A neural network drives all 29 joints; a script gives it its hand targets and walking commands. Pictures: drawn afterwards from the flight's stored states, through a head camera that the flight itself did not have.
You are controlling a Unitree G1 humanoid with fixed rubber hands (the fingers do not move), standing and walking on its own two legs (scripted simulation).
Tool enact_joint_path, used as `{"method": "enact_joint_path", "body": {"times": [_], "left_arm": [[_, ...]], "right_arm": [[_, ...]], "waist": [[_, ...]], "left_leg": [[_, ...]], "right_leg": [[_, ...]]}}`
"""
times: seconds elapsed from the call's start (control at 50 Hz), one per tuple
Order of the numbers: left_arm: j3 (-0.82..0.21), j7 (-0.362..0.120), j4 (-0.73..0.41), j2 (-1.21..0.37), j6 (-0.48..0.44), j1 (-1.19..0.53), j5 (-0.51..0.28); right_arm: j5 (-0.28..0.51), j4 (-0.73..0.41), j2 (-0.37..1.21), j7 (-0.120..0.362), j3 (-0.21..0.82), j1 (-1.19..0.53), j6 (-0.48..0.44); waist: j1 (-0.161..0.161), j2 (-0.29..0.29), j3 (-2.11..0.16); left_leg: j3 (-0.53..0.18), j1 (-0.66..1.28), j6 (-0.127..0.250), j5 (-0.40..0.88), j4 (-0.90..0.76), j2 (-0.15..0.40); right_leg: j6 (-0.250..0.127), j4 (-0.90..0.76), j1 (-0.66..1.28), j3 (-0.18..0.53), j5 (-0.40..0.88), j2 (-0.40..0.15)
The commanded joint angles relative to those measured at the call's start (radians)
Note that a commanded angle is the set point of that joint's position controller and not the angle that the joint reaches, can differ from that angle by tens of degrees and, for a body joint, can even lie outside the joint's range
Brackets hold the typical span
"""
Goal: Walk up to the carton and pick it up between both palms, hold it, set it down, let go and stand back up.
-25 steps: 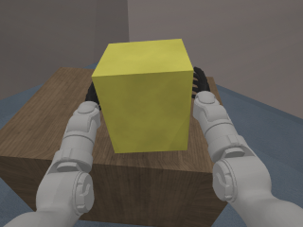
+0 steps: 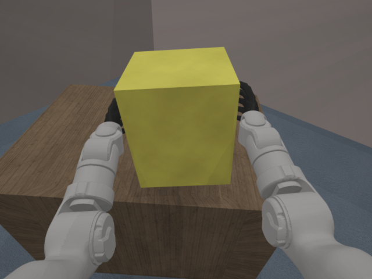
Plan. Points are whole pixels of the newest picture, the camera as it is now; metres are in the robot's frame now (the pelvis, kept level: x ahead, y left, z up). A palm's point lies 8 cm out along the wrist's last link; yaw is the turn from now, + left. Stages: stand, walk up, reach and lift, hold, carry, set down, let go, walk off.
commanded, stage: reach and lift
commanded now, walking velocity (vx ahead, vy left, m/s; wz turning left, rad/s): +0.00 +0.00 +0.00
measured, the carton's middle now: (182, 117) +0.42 +0.01 +0.17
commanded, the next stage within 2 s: hold in 0.18 s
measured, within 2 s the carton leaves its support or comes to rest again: neither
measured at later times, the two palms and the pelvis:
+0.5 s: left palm (110, 121) +0.38 +0.16 +0.19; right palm (251, 109) +0.39 -0.14 +0.22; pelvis +0.00 +0.00 +0.00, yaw +0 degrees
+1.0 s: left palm (107, 122) +0.36 +0.16 +0.20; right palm (253, 110) +0.38 -0.14 +0.23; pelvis -0.02 +0.00 +0.00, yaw +0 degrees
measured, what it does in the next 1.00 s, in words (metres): stands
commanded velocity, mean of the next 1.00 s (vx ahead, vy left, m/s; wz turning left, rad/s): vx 0.00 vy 0.00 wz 0.00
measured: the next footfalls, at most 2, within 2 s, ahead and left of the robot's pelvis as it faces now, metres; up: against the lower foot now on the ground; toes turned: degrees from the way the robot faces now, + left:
none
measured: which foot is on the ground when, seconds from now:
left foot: down 0.00-1.00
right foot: down 0.00-1.00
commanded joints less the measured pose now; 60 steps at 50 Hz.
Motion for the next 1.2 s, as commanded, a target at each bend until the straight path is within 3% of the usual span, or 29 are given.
{"method": "enact_joint_path", "body": {"times": [0.0, 0.06, 0.16, 0.26, 0.38, 0.5, 0.6, 0.64, 0.72, 0.78, 0.92, 1.04, 1.18], "left_arm": [[-0.388, -0.121, -0.454, -0.751, -0.04, -0.984, -0.063], [-0.378, -0.118, -0.448, -0.738, -0.033, -0.987, -0.061], [-0.386, -0.119, -0.477, -0.742, -0.015, -0.971, -0.062], [-0.374, -0.125, -0.492, -0.731, 0.009, -0.929, -0.049], [-0.418, -0.123, -0.557, -0.743, 0.035, -0.928, -0.073], [-0.377, -0.132, -0.545, -0.718, 0.071, -0.9, -0.041], [-0.42, -0.13, -0.592, -0.746, 0.086, -0.939, -0.062], [-0.421, -0.126, -0.592, -0.741, 0.093, -0.932, -0.071], [-0.389, -0.13, -0.576, -0.728, 0.107, -0.957, -0.043], [-0.363, -0.134, -0.521, -0.719, 0.113, -0.955, -0.038], [-0.353, -0.134, -0.5, -0.717, 0.098, -1.021, -0.038], [-0.334, -0.137, -0.485, -0.708, 0.096, -0.994, -0.024], [-0.335, -0.142, -0.5, -0.704, 0.095, -0.99, -0.028]], "right_arm": [[0.26, -0.386, 0.77, 0.147, 0.3, -0.764, -0.068], [0.261, -0.389, 0.773, 0.147, 0.306, -0.777, -0.06], [0.267, -0.381, 0.751, 0.144, 0.31, -0.742, -0.044], [0.288, -0.409, 0.746, 0.135, 0.333, -0.727, -0.026], [0.322, -0.483, 0.743, 0.129, 0.371, -0.743, -0.006], [0.318, -0.439, 0.723, 0.125, 0.363, -0.713, 0.033], [0.333, -0.49, 0.727, 0.129, 0.371, -0.747, 0.041], [0.342, -0.524, 0.737, 0.128, 0.384, -0.764, 0.045], [0.324, -0.446, 0.724, 0.135, 0.352, -0.748, 0.062], [0.308, -0.435, 0.723, 0.14, 0.336, -0.781, 0.063], [0.271, -0.371, 0.739, 0.157, 0.289, -0.804, 0.053], [0.267, -0.374, 0.75, 0.158, 0.294, -0.803, 0.044], [0.262, -0.384, 0.746, 0.155, 0.294, -0.787, 0.045]], "waist": [[-0.052, 0.054, -0.466], [-0.04, 0.051, -0.454], [-0.05, 0.063, -0.447], [-0.048, 0.045, -0.441], [-0.048, 0.062, -0.492], [-0.042, 0.053, -0.431], [-0.047, 0.078, -0.458], [-0.039, 0.064, -0.476], [-0.033, 0.076, -0.405], [-0.019, 0.051, -0.383], [-0.022, 0.061, -0.351], [-0.009, 0.049, -0.365], [-0.017, 0.049, -0.362]], "left_leg": [[-0.071, 0.176, -0.014, 0.159, -0.049, -0.09], [-0.069, 0.163, -0.011, 0.133, -0.053, -0.093], [-0.073, 0.183, -0.017, 0.162, -0.048, -0.09], [-0.069, 0.182, -0.011, 0.178, -0.049, -0.095], [-0.077, 0.183, -0.014, 0.216, -0.035, -0.095], [-0.074, 0.164, -0.005, 0.159, -0.056, -0.092], [-0.084, 0.169, -0.01, 0.157, -0.05, -0.089], [-0.085, 0.16, -0.005, 0.16, -0.046, -0.093], [-0.081, 0.131, 0.0, 0.076, -0.075, -0.087], [-0.078, 0.108, 0.01, 0.03, -0.085, -0.085], [-0.075, 0.073, 0.017, -0.049, -0.106, -0.082], [-0.069, 0.082, 0.024, -0.026, -0.104, -0.084], [-0.07, 0.093, 0.023, -0.01, -0.102, -0.085]], "right_leg": [[0.072, -0.059, 0.323, 0.076, 0.19, 0.048], [0.072, -0.06, 0.322, 0.078, 0.172, 0.044], [0.069, -0.062, 0.322, 0.077, 0.184, 0.047], [0.074, -0.062, 0.352, 0.08, 0.215, 0.048], [0.074, -0.052, 0.363, 0.083, 0.249, 0.053], [0.072, -0.064, 0.358, 0.084, 0.196, 0.05], [0.063, -0.059, 0.342, 0.085, 0.171, 0.055], [0.064, -0.059, 0.356, 0.091, 0.185, 0.053], [0.061, -0.068, 0.32, 0.086, 0.103, 0.051], [0.062, -0.076, 0.307, 0.086, 0.052, 0.046], [0.058, -0.076, 0.278, 0.084, -0.017, 0.039], [0.061, -0.077, 0.288, 0.085, -0.002, 0.038], [0.062, -0.078, 0.294, 0.087, 0.014, 0.038]]}}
